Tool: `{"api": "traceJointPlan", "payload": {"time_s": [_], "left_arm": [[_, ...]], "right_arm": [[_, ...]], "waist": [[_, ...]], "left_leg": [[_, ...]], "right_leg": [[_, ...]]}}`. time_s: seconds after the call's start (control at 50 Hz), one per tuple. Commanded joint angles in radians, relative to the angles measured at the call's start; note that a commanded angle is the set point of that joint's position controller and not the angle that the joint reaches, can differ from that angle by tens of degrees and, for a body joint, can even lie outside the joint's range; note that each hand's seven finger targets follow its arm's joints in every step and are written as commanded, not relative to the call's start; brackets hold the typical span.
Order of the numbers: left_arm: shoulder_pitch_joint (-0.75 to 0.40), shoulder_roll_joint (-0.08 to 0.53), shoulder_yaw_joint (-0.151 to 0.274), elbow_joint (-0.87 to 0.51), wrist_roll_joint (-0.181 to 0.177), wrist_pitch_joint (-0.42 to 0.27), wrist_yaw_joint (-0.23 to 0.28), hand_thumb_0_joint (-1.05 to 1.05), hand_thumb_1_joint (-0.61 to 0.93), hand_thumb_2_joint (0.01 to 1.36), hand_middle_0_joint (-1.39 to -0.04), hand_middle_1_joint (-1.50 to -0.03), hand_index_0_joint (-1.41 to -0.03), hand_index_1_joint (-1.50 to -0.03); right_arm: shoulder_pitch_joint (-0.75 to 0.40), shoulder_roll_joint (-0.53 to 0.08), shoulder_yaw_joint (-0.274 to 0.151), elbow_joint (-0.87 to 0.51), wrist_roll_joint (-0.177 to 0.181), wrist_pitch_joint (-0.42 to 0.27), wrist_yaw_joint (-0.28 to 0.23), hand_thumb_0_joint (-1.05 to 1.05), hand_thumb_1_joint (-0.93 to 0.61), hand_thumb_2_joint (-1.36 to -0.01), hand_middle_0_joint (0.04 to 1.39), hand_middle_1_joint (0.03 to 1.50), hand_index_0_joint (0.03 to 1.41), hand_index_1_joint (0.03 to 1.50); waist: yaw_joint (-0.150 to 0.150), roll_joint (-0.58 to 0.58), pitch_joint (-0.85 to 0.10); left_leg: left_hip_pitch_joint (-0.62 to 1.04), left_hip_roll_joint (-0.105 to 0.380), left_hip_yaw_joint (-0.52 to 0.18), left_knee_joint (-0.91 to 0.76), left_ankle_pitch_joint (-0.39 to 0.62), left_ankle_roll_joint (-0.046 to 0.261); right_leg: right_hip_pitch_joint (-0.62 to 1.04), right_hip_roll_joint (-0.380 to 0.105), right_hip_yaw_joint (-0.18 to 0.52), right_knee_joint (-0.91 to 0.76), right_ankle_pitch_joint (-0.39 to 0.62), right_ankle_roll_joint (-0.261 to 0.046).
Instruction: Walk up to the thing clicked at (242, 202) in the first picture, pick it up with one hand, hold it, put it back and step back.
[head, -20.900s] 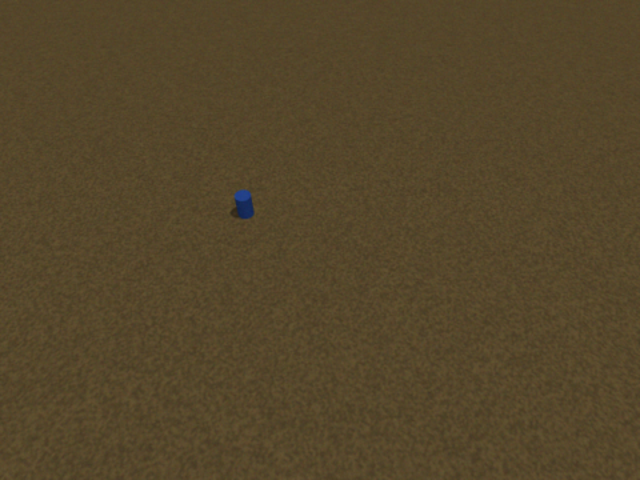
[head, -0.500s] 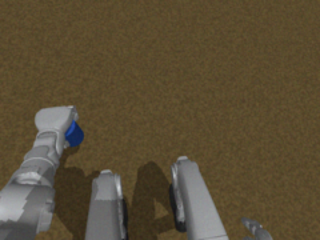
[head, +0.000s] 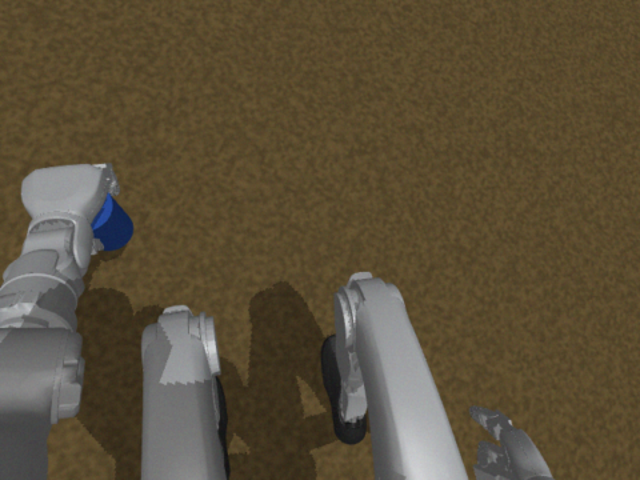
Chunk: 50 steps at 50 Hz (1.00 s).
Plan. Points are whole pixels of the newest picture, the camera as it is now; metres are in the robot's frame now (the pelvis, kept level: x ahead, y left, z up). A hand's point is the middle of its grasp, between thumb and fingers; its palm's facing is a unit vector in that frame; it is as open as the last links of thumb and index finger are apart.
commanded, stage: crouch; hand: left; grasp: from above
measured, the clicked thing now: (98, 219) +0.46 +0.24 -0.22
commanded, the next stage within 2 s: lower in 0.52 s
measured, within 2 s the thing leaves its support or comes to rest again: rests again in 1.36 s
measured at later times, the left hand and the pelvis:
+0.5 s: hand (99, 222) +0.46 +0.24 -0.23, palm faces -0.47 -0.02 -0.88, open 9.5 cm; pelvis -0.01 +0.00 -0.05, yaw +0 degrees
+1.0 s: hand (108, 226) +0.46 +0.24 -0.28, palm faces -0.48 -0.03 -0.88, open 9.5 cm; pelvis -0.01 +0.00 -0.09, yaw -2 degrees
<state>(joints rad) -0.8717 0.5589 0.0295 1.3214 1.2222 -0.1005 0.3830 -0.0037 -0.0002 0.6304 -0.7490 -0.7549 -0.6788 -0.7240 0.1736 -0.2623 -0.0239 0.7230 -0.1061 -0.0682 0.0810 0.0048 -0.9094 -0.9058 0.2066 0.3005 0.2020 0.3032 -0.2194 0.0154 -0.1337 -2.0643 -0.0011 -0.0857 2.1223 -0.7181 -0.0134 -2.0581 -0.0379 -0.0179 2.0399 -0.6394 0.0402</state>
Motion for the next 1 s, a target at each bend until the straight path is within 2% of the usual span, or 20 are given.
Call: {"api": "traceJointPlan", "payload": {"time_s": [0.0, 0.2, 0.24, 0.3, 0.4, 0.48, 0.5, 0.6, 0.62, 0.68, 0.7, 0.72, 0.76, 0.78, 0.8, 0.88, 0.9, 0.92, 0.96, 0.98], "left_arm": [[-0.378, 0.243, 0.033, -0.159, -0.006, -0.002, 0.041, 0.0, 0.599, 0.951, -0.966, -0.853, -0.981, -0.839], [-0.477, 0.298, 0.047, -0.115, -0.004, -0.03, 0.044, 0.0, 0.572, 0.949, -0.949, -0.834, -0.957, -0.827], [-0.454, 0.297, 0.043, -0.075, 0.002, -0.034, 0.048, 0.0, 0.597, 0.952, -0.973, -0.843, -0.981, -0.836], [-0.498, 0.335, 0.058, -0.087, 0.007, -0.045, 0.056, 0.0, 0.615, 0.963, -0.992, -0.832, -0.994, -0.83], [-0.499, 0.327, 0.06, -0.039, 0.02, -0.044, 0.066, 0.0, 0.64, 0.962, -1.0, -0.846, -1.009, -0.838], [-0.53, 0.338, 0.057, -0.044, 0.018, -0.05, 0.068, 0.0, 0.658, 0.991, -1.029, -0.85, -1.028, -0.852], [-0.51, 0.357, 0.066, -0.028, 0.022, -0.047, 0.069, 0.0, 0.658, 1.003, -1.039, -0.848, -1.033, -0.856], [-0.499, 0.343, 0.056, -0.006, 0.022, -0.049, 0.062, 0.0, 0.659, 0.969, -1.038, -0.838, -1.036, -0.841], [-0.525, 0.348, 0.054, -0.043, 0.021, -0.053, 0.064, 0.0, 0.636, 0.974, -1.045, -0.834, -1.032, -0.848], [-0.514, 0.346, 0.05, 0.007, 0.018, -0.055, 0.066, 0.0, 0.639, 0.975, -1.029, -0.871, -1.027, -0.874], [-0.522, 0.377, 0.061, 0.027, 0.026, -0.058, 0.071, 0.0, 0.624, 0.994, -1.037, -0.856, -1.024, -0.871], [-0.487, 0.343, 0.049, 0.076, 0.028, -0.057, 0.07, 0.0, 0.64, 0.994, -1.038, -0.87, -1.03, -0.879], [-0.571, 0.369, 0.054, 0.012, 0.029, -0.074, 0.075, 0.0, 0.652, 0.973, -1.042, -0.856, -1.037, -0.862], [-0.517, 0.36, 0.049, 0.075, 0.034, -0.071, 0.077, 0.0, 0.642, 0.969, -1.038, -0.854, -1.032, -0.862], [-0.509, 0.342, 0.045, 0.089, 0.039, -0.074, 0.079, 0.0, 0.652, 0.952, -1.037, -0.849, -1.036, -0.851], [-0.555, 0.39, 0.065, 0.021, 0.049, -0.09, 0.098, 0.0, 0.639, 0.917, -1.013, -0.85, -1.021, -0.843], [-0.516, 0.4, 0.072, 0.055, 0.056, -0.086, 0.105, 0.0, 0.637, 0.899, -1.013, -0.849, -1.024, -0.839], [-0.512, 0.398, 0.077, 0.076, 0.056, -0.083, 0.112, 0.0, 0.651, 0.892, -1.02, -0.842, -1.032, -0.83], [-0.551, 0.399, 0.073, 0.037, 0.06, -0.087, 0.121, 0.0, 0.624, 0.914, -1.014, -0.831, -1.015, -0.831], [-0.532, 0.394, 0.072, 0.073, 0.062, -0.084, 0.126, 0.0, 0.618, 0.905, -1.015, -0.822, -1.015, -0.823]], "right_arm": [[0.222, -0.215, -0.071, -0.014, 0.004, 0.0, -0.006, 0.0, -0.908, -0.905, 0.2, 0.3, 0.2, 0.3], [0.226, -0.233, -0.056, -0.001, -0.004, -0.002, 0.008, 0.0, -0.907, -0.903, 0.2, 0.3, 0.2, 0.3], [0.219, -0.226, -0.05, 0.002, -0.008, -0.002, 0.009, 0.0, -0.909, -0.904, 0.2, 0.3, 0.2, 0.3], [0.225, -0.232, -0.044, 0.007, -0.01, -0.006, 0.009, 0.0, -0.908, -0.903, 0.2, 0.3, 0.2, 0.3], [0.241, -0.246, -0.035, 0.016, -0.015, -0.011, 0.016, 0.0, -0.909, -0.902, 0.2, 0.3, 0.2, 0.3], [0.246, -0.245, -0.025, 0.019, -0.021, -0.012, 0.022, 0.0, -0.91, -0.902, 0.2, 0.3, 0.2, 0.3], [0.243, -0.247, -0.025, 0.018, -0.02, -0.011, 0.021, 0.0, -0.912, -0.903, 0.2, 0.3, 0.2, 0.3], [0.249, -0.25, -0.02, 0.015, -0.023, -0.013, 0.027, 0.0, -0.914, -0.903, 0.2, 0.3, 0.2, 0.3], [0.241, -0.251, -0.021, 0.018, -0.02, -0.01, 0.025, 0.0, -0.915, -0.905, 0.2, 0.3, 0.2, 0.3], [0.242, -0.251, -0.012, 0.021, -0.023, -0.008, 0.028, 0.0, -0.915, -0.904, 0.2, 0.3, 0.2, 0.3], [0.241, -0.256, -0.013, 0.023, -0.024, -0.008, 0.028, 0.0, -0.916, -0.904, 0.2, 0.3, 0.2, 0.3], [0.245, -0.253, -0.006, 0.025, -0.027, -0.011, 0.029, 0.0, -0.915, -0.904, 0.2, 0.3, 0.2, 0.3], [0.239, -0.258, -0.003, 0.026, -0.031, -0.015, 0.032, 0.0, -0.913, -0.903, 0.2, 0.3, 0.2, 0.3], [0.237, -0.26, 0.001, 0.027, -0.031, -0.018, 0.032, 0.0, -0.915, -0.904, 0.2, 0.3, 0.2, 0.3], [0.249, -0.263, 0.004, 0.026, -0.036, -0.021, 0.036, 0.0, -0.914, -0.903, 0.2, 0.3, 0.2, 0.3], [0.236, -0.271, 0.007, 0.021, -0.042, -0.025, 0.045, 0.0, -0.912, -0.903, 0.2, 0.3, 0.2, 0.3], [0.234, -0.273, 0.01, 0.02, -0.044, -0.022, 0.046, 0.0, -0.915, -0.904, 0.2, 0.3, 0.199, 0.3], [0.235, -0.273, 0.011, 0.018, -0.047, -0.025, 0.05, 0.0, -0.914, -0.903, 0.2, 0.3, 0.199, 0.3], [0.23, -0.272, 0.011, 0.018, -0.052, -0.025, 0.05, 0.0, -0.913, -0.903, 0.2, 0.3, 0.2, 0.3], [0.231, -0.274, 0.013, 0.017, -0.056, -0.028, 0.052, 0.0, -0.914, -0.903, 0.2, 0.3, 0.199, 0.3]], "waist": [[-0.011, 0.251, -0.716], [-0.037, 0.26, -0.679], [-0.036, 0.254, -0.667], [-0.038, 0.255, -0.693], [-0.046, 0.302, -0.658], [-0.06, 0.271, -0.678], [-0.047, 0.26, -0.683], [-0.06, 0.274, -0.648], [-0.048, 0.28, -0.672], [-0.063, 0.246, -0.642], [-0.062, 0.23, -0.642], [-0.075, 0.221, -0.598], [-0.077, 0.267, -0.65], [-0.073, 0.25, -0.611], [-0.094, 0.252, -0.583], [-0.076, 0.324, -0.659], [-0.069, 0.318, -0.644], [-0.081, 0.314, -0.611], [-0.087, 0.342, -0.649], [-0.093, 0.332, -0.604]], "left_leg": [[0.49, -0.021, 0.073, -0.22, 0.29, 0.023], [0.407, -0.026, 0.075, -0.17, 0.193, 0.028], [0.379, -0.029, 0.085, -0.152, 0.181, 0.031], [0.362, -0.03, 0.088, -0.127, 0.188, 0.035], [0.397, -0.026, 0.067, -0.125, 0.211, 0.022], [0.33, -0.03, 0.085, -0.078, 0.209, 0.035], [0.329, -0.031, 0.087, -0.073, 0.212, 0.037], [0.313, -0.031, 0.084, -0.071, 0.187, 0.033], [0.317, -0.03, 0.083, -0.068, 0.194, 0.033], [0.27, -0.032, 0.085, -0.04, 0.2, 0.04], [0.245, -0.034, 0.085, -0.034, 0.188, 0.042], [0.234, -0.033, 0.084, -0.027, 0.192, 0.041], [0.254, -0.032, 0.078, -0.016, 0.205, 0.039], [0.256, -0.031, 0.074, -0.015, 0.207, 0.036], [0.246, -0.031, 0.074, -0.006, 0.212, 0.035], [0.286, -0.031, 0.07, 0.003, 0.232, 0.028], [0.28, -0.032, 0.07, 0.004, 0.234, 0.027], [0.269, -0.031, 0.07, 0.007, 0.226, 0.027], [0.285, -0.029, 0.068, 0.02, 0.218, 0.027], [0.26, -0.028, 0.072, 0.029, 0.214, 0.029]], "right_leg": [[0.358, 0.033, -0.071, -0.169, 0.247, -0.075], [0.282, 0.034, -0.081, -0.115, 0.167, -0.077], [0.287, 0.037, -0.08, -0.108, 0.155, -0.077], [0.282, 0.037, -0.078, -0.092, 0.165, -0.076], [0.198, 0.028, -0.092, -0.051, 0.18, -0.081], [0.25, 0.034, -0.087, -0.045, 0.192, -0.074], [0.252, 0.034, -0.086, -0.045, 0.194, -0.073], [0.224, 0.034, -0.096, -0.032, 0.167, -0.076], [0.223, 0.037, -0.095, -0.028, 0.176, -0.078], [0.235, 0.041, -0.096, -0.021, 0.187, -0.072], [0.233, 0.041, -0.097, -0.015, 0.175, -0.073], [0.215, 0.038, -0.099, -0.012, 0.179, -0.07], [0.214, 0.043, -0.104, 0.007, 0.192, -0.073], [0.191, 0.04, -0.11, 0.013, 0.189, -0.075], [0.183, 0.039, -0.113, 0.017, 0.195, -0.072], [0.184, 0.043, -0.122, 0.049, 0.21, -0.077], [0.179, 0.043, -0.124, 0.056, 0.209, -0.077], [0.159, 0.04, -0.127, 0.059, 0.205, -0.076], [0.155, 0.047, -0.129, 0.067, 0.202, -0.079], [0.147, 0.044, -0.129, 0.065, 0.201, -0.076]]}}
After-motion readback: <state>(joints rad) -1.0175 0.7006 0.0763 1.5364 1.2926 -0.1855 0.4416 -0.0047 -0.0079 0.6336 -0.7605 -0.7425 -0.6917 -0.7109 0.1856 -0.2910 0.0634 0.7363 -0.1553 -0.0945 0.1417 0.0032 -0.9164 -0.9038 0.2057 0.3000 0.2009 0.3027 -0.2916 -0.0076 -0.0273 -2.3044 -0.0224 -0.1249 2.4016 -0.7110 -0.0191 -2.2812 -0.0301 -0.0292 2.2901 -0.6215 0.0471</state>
